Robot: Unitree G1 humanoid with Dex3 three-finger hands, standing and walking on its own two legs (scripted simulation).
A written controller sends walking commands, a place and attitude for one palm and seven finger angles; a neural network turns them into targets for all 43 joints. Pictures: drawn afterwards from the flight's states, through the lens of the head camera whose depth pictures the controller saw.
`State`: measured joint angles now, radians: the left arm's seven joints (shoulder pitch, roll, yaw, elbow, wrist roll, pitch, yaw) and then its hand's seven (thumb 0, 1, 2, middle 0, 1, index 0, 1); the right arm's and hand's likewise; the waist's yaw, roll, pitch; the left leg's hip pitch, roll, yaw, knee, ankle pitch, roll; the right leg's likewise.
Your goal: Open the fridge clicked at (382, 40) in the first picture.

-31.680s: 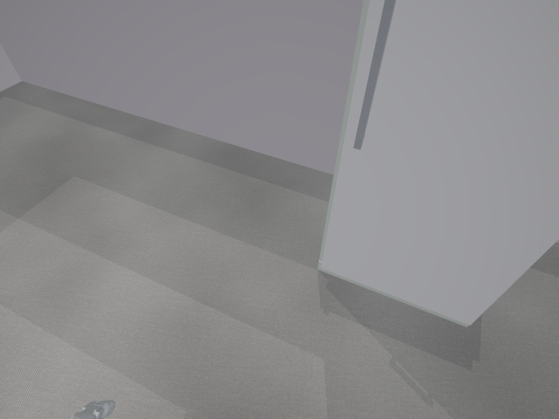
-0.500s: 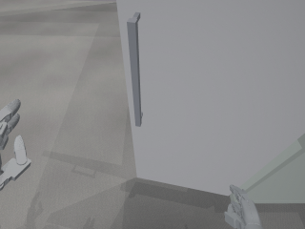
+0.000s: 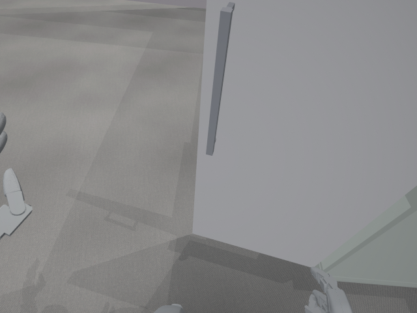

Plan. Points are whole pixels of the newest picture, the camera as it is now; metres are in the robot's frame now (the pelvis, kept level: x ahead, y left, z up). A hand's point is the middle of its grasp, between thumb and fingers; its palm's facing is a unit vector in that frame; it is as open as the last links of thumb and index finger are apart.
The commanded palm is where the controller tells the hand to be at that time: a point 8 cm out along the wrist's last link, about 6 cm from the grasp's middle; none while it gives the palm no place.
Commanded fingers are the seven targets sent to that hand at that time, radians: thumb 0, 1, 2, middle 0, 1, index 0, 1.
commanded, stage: step back with the hand held close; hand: left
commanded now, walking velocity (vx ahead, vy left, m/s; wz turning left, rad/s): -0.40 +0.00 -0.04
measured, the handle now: (218, 94) +0.52 +0.04 +0.15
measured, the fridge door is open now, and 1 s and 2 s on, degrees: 79 79 79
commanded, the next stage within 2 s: stop stepping back and stand still in 0.54 s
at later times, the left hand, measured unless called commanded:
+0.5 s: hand (2, 263) +0.13 +0.24 +0.19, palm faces +0.30 -0.84 -0.45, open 7.4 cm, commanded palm +0.07 +0.29 +0.19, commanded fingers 0.00 0.90 0.90 -0.20 -0.30 -0.20 -0.30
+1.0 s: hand out of the picture +0.02 +0.32 +0.18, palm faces +0.52 -0.78 -0.35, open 7.4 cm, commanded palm -0.04 +0.33 +0.19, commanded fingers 0.00 0.90 0.90 -0.20 -0.30 -0.20 -0.30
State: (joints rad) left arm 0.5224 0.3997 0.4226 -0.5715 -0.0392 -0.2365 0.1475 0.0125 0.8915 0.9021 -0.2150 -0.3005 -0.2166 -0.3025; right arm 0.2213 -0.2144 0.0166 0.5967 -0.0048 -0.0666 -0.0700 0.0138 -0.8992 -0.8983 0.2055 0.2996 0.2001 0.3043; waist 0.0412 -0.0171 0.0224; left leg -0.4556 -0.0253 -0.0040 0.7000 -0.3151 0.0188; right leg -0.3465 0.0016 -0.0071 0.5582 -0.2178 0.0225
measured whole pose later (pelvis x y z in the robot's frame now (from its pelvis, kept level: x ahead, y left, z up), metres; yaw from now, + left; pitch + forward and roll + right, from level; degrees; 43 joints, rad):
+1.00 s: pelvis -0.18 +0.03 +0.00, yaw +0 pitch +1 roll -1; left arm 0.45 0.39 0.42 -0.44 -0.03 -0.20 0.17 0.01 0.89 0.90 -0.22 -0.30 -0.22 -0.30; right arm 0.29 -0.22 -0.01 0.69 0.00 -0.11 -0.11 0.02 -0.90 -0.90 0.20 0.30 0.20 0.30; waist 0.03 -0.04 -0.06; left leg -0.34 -0.03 -0.02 0.61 -0.31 0.05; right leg -0.27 -0.01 0.00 0.63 -0.38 0.01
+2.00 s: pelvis -0.17 +0.05 +0.00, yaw +1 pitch +1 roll -1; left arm 0.29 0.34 0.13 0.27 0.01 0.00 0.01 0.00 0.90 0.90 -0.20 -0.30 -0.20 -0.30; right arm 0.14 -0.32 0.00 0.76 0.00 -0.04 0.01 0.01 -0.90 -0.90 0.20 0.30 0.20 0.30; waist 0.01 0.08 -0.04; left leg -0.35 -0.03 0.01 0.60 -0.27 0.04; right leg -0.29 -0.02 -0.06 0.58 -0.31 0.00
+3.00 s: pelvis -0.17 +0.05 +0.02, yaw +0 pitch -1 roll +0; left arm 0.14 0.24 0.02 1.12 0.01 -0.01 0.00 0.00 0.91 0.90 -0.20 -0.30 -0.21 -0.30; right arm 0.16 -0.27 -0.01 1.11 -0.01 0.00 -0.02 0.01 -0.90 -0.90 0.20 0.30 0.20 0.30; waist -0.01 0.00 0.04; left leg -0.20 -0.03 0.02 0.37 -0.15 0.04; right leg -0.16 -0.01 -0.05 0.38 -0.20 0.00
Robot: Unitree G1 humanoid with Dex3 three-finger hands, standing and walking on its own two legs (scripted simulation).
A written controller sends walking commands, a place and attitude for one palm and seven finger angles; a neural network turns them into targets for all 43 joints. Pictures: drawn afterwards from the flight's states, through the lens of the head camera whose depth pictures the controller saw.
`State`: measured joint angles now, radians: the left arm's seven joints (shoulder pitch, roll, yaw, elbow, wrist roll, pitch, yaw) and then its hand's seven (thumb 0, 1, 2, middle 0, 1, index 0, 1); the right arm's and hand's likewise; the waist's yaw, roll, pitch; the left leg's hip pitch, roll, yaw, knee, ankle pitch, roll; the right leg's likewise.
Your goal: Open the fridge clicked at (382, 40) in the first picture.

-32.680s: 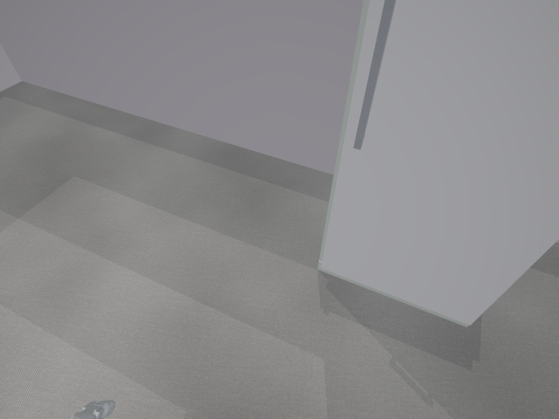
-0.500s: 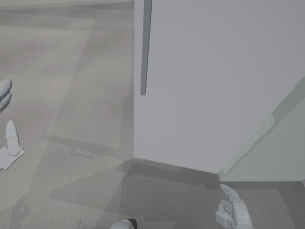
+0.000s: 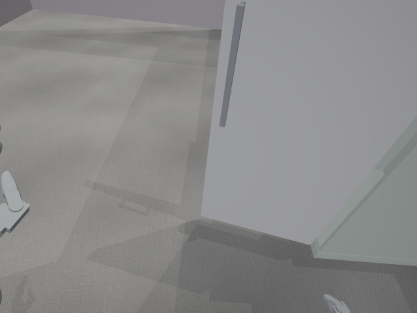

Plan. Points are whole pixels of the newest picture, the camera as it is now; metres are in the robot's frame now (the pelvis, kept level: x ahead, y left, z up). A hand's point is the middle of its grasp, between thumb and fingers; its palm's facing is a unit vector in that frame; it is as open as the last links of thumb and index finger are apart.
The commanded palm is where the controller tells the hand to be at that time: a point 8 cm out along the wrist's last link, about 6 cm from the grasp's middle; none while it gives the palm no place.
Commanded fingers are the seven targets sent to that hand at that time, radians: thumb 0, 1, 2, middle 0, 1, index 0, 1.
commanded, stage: stop stepping back and stand still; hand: left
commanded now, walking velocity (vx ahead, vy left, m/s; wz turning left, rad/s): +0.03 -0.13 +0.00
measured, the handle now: (231, 72) +0.69 +0.01 +0.15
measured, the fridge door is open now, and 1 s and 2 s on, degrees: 79 79 79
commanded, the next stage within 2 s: let the arm hang, fingers relaxed in 0.76 s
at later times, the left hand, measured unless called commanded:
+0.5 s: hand (51, 190) +0.23 +0.27 +0.17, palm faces +0.47 -0.79 -0.39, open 7.4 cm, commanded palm +0.17 +0.30 +0.19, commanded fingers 0.00 0.90 0.90 -0.20 -0.30 -0.20 -0.30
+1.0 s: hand (75, 259) +0.21 +0.27 -0.02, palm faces +0.13 -0.89 -0.44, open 7.4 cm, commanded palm none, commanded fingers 0.00 0.90 0.90 -0.20 -0.30 -0.20 -0.30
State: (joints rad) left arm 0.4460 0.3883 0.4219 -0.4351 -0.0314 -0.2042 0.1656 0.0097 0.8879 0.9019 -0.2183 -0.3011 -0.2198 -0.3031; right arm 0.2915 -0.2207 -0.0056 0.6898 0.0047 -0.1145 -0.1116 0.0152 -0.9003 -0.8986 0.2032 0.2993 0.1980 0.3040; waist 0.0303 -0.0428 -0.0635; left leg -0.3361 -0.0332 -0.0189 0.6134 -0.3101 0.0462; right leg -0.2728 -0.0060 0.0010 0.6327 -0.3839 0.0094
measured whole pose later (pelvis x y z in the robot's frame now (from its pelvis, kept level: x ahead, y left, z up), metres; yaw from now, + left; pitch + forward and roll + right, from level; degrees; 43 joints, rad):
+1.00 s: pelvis +0.01 +0.02 +0.00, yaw +1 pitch +1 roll -1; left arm 0.29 0.34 0.13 0.27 0.01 0.00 0.01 0.00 0.90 0.90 -0.20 -0.30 -0.20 -0.30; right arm 0.14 -0.32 0.00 0.76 0.00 -0.04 0.01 0.01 -0.90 -0.90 0.20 0.30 0.20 0.30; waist 0.01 0.08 -0.04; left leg -0.35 -0.03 0.01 0.60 -0.27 0.04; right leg -0.29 -0.02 -0.06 0.58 -0.31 0.00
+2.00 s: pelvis +0.01 +0.02 +0.02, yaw +0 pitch -1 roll +0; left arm 0.14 0.24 0.02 1.12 0.01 -0.01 0.00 0.00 0.91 0.90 -0.20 -0.30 -0.21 -0.30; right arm 0.16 -0.27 -0.01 1.11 -0.01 0.00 -0.02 0.01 -0.90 -0.90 0.20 0.30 0.20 0.30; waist -0.01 0.00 0.04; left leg -0.20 -0.03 0.02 0.37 -0.15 0.04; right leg -0.16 -0.01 -0.05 0.38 -0.20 0.00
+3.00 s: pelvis +0.04 -0.02 +0.02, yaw -1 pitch -1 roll +0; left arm 0.11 0.29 0.02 1.13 0.00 -0.02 0.00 0.00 0.91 0.90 -0.21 -0.30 -0.21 -0.30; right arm 0.12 -0.31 0.00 1.14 -0.01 0.00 -0.02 0.01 -0.90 -0.90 0.20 0.30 0.20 0.30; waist -0.01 0.01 0.05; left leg -0.12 0.01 0.01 0.32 -0.17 -0.01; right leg -0.07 0.03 -0.05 0.30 -0.21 -0.04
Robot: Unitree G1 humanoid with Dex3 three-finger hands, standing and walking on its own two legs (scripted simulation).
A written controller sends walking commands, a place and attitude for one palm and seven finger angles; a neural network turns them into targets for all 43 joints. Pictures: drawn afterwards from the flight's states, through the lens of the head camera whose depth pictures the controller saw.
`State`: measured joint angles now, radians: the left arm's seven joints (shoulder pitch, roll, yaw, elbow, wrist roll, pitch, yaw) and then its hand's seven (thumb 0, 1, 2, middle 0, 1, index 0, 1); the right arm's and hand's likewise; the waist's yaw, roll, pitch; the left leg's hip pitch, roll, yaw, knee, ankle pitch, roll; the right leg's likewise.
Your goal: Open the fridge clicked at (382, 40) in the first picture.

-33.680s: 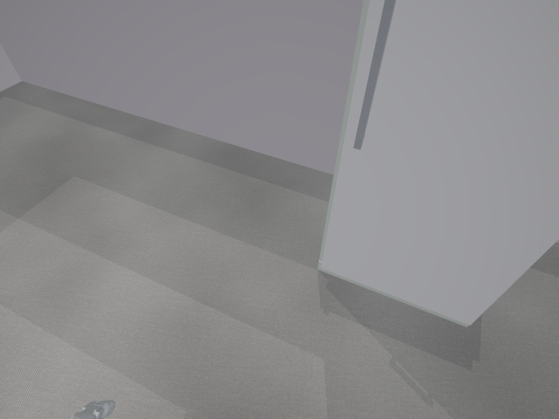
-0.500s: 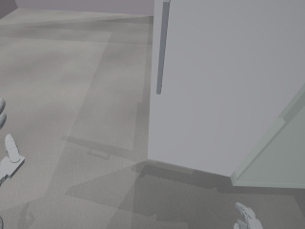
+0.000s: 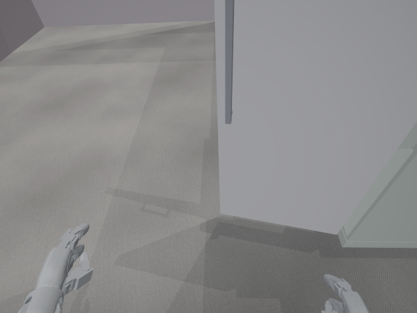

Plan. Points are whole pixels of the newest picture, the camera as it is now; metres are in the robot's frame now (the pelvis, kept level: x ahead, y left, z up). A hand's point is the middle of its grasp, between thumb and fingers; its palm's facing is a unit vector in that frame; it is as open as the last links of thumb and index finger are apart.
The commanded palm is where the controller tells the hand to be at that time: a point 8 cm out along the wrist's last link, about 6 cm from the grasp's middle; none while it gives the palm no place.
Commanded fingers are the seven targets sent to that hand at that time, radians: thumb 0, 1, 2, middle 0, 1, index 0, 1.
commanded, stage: let the arm hang, fingers relaxed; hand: left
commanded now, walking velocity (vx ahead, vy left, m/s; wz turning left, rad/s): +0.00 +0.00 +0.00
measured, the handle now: (230, 67) +0.68 -0.01 +0.15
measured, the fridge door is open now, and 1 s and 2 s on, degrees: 79 79 79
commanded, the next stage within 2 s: look to check the result in 0.96 s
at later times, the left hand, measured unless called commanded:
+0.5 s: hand out of the picture -0.06 +0.21 -0.16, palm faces +0.02 -0.97 -0.26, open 7.3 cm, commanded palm none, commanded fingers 0.00 0.90 0.90 -0.20 -0.30 -0.20 -0.30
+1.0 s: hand out of the picture +0.06 +0.20 -0.15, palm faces -0.02 -0.97 -0.25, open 7.3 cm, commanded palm none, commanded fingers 0.00 0.90 0.90 -0.20 -0.30 -0.20 -0.30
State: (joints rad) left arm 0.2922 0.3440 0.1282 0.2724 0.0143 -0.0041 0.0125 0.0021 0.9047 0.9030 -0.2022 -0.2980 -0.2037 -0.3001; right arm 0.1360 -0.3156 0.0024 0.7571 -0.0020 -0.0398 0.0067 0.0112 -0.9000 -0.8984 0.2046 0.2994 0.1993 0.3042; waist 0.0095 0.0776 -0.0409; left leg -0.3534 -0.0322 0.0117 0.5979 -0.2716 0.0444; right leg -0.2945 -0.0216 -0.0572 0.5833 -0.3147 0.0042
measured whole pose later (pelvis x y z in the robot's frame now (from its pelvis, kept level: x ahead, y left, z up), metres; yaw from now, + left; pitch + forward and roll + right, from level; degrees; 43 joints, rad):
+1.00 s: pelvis -0.01 +0.00 +0.02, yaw -1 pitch -1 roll +0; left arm 0.14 0.24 0.02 1.12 0.01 -0.01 0.00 0.00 0.91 0.90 -0.20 -0.30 -0.21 -0.30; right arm 0.16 -0.27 -0.01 1.11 -0.01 0.00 -0.02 0.01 -0.90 -0.90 0.20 0.30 0.20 0.30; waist -0.01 0.00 0.04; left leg -0.20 -0.03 0.02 0.37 -0.15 0.04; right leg -0.16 -0.01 -0.05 0.38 -0.20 0.00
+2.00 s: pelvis +0.02 -0.03 +0.02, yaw -1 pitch -1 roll +0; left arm 0.11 0.29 0.02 1.13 0.00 -0.02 0.00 0.00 0.91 0.90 -0.21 -0.30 -0.21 -0.30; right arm 0.12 -0.31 0.00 1.14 -0.01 0.00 -0.02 0.01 -0.90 -0.90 0.20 0.30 0.20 0.30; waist -0.01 0.01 0.05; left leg -0.12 0.01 0.01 0.32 -0.17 -0.01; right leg -0.07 0.03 -0.05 0.30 -0.21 -0.04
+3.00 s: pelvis +0.03 -0.03 +0.02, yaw -2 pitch -1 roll +0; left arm 0.12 0.30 0.01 1.14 0.00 -0.02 0.00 0.00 0.91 0.90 -0.21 -0.30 -0.21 -0.30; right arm 0.12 -0.30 0.01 1.14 -0.01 0.00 -0.02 0.01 -0.90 -0.90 0.20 0.30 0.20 0.30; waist -0.01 0.01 0.06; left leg -0.11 0.01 0.02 0.30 -0.17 0.00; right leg -0.06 0.03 -0.04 0.28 -0.20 -0.04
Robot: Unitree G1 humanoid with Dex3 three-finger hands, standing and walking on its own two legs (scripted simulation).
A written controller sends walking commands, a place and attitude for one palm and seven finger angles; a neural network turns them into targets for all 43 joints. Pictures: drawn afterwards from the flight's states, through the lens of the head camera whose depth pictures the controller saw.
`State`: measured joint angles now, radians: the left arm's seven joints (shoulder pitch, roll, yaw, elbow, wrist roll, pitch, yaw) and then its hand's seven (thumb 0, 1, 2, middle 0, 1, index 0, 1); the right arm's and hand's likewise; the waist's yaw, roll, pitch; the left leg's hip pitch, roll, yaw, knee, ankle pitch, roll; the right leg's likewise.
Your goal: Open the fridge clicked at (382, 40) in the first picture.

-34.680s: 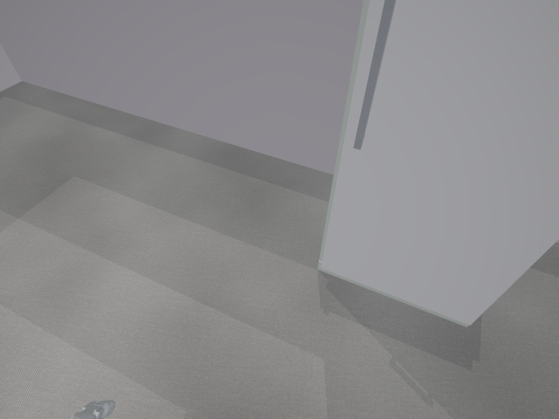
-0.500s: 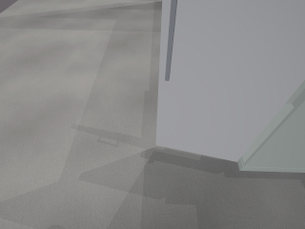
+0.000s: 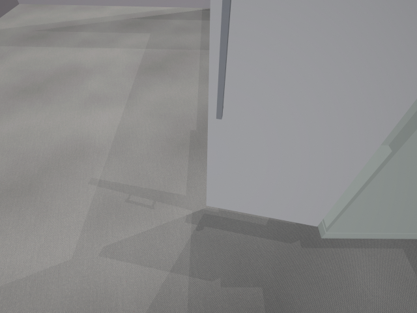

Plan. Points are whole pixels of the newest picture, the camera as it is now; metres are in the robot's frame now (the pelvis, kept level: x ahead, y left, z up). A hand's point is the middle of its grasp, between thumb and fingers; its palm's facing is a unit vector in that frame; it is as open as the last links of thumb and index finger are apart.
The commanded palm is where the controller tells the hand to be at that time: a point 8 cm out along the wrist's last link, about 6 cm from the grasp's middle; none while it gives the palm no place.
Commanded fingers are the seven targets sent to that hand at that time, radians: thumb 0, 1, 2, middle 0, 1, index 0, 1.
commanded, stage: look to check the result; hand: left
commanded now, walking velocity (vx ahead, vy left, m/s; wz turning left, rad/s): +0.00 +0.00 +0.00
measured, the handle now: (223, 63) +0.69 +0.00 +0.13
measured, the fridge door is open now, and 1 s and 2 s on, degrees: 79 79 79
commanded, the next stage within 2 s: stand and wait in 0.54 s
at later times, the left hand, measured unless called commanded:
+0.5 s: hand out of the picture +0.08 +0.21 -0.16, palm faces +0.00 -0.95 -0.30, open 7.3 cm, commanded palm none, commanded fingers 0.00 0.90 0.90 -0.20 -0.30 -0.20 -0.30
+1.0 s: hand out of the picture +0.11 +0.20 -0.16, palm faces -0.02 -0.95 -0.31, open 7.3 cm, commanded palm none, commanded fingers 0.00 0.90 0.90 -0.20 -0.30 -0.20 -0.30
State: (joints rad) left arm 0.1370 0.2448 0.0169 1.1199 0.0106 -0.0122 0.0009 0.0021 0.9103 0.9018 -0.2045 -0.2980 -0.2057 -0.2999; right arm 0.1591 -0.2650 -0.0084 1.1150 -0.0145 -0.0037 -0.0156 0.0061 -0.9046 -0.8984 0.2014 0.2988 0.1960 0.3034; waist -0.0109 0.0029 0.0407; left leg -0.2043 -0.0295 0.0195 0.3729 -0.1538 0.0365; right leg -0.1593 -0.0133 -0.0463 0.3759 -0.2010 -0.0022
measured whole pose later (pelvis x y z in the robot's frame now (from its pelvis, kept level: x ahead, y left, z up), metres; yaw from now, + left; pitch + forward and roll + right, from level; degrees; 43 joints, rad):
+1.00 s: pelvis +0.03 -0.03 +0.00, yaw -1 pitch -1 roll +0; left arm 0.11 0.29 0.02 1.13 0.00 -0.02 0.00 0.00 0.91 0.90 -0.21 -0.30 -0.21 -0.30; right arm 0.12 -0.31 0.00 1.14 -0.01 0.00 -0.02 0.01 -0.90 -0.90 0.20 0.30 0.20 0.30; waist -0.01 0.01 0.05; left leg -0.12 0.01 0.01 0.32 -0.17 -0.01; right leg -0.07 0.03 -0.05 0.30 -0.21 -0.04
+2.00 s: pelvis +0.03 -0.03 +0.00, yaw -1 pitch -1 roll +0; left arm 0.12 0.30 0.01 1.14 0.00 -0.02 0.00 0.00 0.91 0.90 -0.21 -0.30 -0.21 -0.30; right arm 0.12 -0.30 0.01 1.14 -0.01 0.00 -0.02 0.01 -0.90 -0.90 0.20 0.30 0.20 0.30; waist -0.01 0.01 0.06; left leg -0.11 0.01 0.02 0.30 -0.17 0.00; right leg -0.06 0.03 -0.04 0.28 -0.20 -0.04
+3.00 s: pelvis +0.04 -0.03 +0.00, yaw -1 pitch -1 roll +0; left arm 0.11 0.31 0.01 1.14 0.00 -0.02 0.00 0.00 0.91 0.90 -0.21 -0.30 -0.21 -0.30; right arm 0.11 -0.32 0.01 1.14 -0.01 0.00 -0.02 0.01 -0.90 -0.90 0.20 0.30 0.20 0.30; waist -0.01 0.00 0.06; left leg -0.10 0.01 0.02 0.29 -0.17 -0.01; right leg -0.06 0.03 -0.04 0.27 -0.20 -0.04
